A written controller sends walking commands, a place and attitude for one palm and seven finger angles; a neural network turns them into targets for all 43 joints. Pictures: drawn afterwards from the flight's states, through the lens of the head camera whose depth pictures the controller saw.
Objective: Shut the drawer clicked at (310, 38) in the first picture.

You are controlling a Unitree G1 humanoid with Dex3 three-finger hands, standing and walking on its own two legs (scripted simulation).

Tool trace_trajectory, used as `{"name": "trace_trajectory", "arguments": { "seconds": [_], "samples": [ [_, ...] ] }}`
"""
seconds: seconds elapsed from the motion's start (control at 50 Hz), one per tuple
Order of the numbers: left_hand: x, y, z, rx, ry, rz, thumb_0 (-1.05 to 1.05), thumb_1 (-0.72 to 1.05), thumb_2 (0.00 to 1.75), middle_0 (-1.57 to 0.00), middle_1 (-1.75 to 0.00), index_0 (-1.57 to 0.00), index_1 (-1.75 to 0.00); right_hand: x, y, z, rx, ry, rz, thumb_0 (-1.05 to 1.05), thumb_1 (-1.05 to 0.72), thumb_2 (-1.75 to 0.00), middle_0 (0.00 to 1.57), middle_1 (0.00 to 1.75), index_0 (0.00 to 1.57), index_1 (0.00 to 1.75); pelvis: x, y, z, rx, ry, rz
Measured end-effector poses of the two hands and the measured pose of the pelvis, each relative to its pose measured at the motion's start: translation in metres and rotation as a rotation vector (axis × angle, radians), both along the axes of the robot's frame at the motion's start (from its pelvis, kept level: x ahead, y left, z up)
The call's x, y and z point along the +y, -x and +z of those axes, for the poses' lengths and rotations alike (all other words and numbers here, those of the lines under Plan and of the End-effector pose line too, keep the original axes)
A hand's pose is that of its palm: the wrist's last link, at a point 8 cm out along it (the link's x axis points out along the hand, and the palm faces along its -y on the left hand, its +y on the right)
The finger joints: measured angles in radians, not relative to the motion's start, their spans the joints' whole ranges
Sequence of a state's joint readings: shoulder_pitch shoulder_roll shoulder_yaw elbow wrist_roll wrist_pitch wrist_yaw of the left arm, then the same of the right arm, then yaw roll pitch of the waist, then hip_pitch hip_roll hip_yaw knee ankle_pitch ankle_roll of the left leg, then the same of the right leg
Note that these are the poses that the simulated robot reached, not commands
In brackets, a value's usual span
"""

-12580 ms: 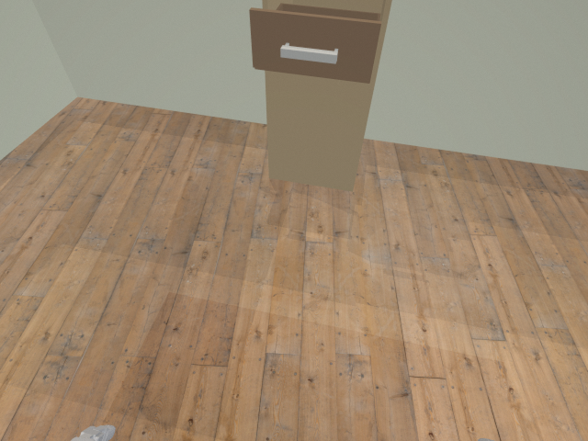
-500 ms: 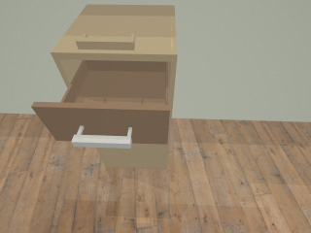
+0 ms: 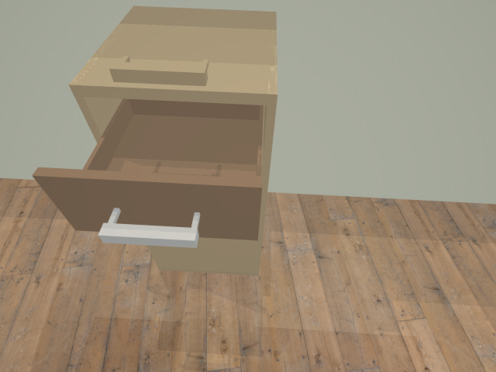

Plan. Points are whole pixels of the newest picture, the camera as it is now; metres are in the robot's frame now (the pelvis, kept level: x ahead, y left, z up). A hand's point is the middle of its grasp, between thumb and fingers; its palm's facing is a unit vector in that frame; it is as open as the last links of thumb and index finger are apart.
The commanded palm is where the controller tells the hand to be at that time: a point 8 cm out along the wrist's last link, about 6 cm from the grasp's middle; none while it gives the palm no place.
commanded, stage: raise the hand and make a fist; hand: left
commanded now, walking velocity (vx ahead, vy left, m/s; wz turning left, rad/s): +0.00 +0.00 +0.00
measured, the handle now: (153, 225) +0.35 +0.20 +0.01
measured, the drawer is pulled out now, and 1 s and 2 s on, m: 0.23 0.23 0.23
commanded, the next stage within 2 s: bring the fist close to the handle in 1.96 s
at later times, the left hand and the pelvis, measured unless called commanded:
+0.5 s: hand out of the picture +0.11 +0.17 -0.03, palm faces +0.08 -1.00 -0.01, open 5.8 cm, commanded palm +0.10 +0.23 -0.02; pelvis -0.04 -0.02 -0.07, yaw +1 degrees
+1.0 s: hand (123, 356) +0.14 +0.18 +0.03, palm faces +0.03 -1.00 -0.05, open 3.4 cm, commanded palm +0.11 +0.23 +0.04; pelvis -0.05 +0.01 -0.05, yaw +1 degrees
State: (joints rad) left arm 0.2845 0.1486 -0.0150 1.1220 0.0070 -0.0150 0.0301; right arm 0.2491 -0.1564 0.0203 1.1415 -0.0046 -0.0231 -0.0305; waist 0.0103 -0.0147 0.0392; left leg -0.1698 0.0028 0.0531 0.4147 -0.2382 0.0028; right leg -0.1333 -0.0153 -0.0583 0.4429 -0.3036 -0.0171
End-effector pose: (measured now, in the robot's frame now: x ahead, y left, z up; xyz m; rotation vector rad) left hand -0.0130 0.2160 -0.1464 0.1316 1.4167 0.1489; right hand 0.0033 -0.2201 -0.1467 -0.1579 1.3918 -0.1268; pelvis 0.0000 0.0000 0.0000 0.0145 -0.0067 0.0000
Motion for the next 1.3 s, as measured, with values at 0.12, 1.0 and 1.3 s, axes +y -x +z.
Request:
{"name": "trace_trajectory", "arguments": {
  "seconds": [0.12, 1.0, 1.3],
  "samples": [
    [0.01, -0.03, 0.018, -0.163, -0.05, 0.063, 0.02, 0.94, 0.9, -0.21, -0.3, -0.21, -0.31, -0.009, -0.018, 0.004, -0.109, 0.023, 0.003, 0.02, -0.93, -0.9, 0.2, 0.3, 0.2, 0.3, -0.002, -0.002, -0.002, 0.008, 0.005, -0.006],
    [0.016, -0.129, 0.178, -1.387, 0.072, -0.16, 0.01, 0.9, 0.9, -0.97, -1.13, -0.97, -1.14, -0.014, -0.082, 0.024, -0.725, 0.071, 0.073, 0.02, -0.9, -0.9, 0.2, 0.3, 0.2, 0.3, 0.006, 0.05, -0.05, 0.125, 0.034, 0.013],
    [0.008, -0.146, 0.213, -1.446, 0.078, -0.174, 0.01, 0.9, 0.9, -1.27, -1.45, -1.27, -1.46, 0.024, -0.154, 0.066, -0.923, -0.001, 0.17, 0.02, -0.9, -0.9, 0.2, 0.3, 0.2, 0.3, 0.015, 0.035, -0.04, 0.077, 0.036, 0.021]
  ]
}}
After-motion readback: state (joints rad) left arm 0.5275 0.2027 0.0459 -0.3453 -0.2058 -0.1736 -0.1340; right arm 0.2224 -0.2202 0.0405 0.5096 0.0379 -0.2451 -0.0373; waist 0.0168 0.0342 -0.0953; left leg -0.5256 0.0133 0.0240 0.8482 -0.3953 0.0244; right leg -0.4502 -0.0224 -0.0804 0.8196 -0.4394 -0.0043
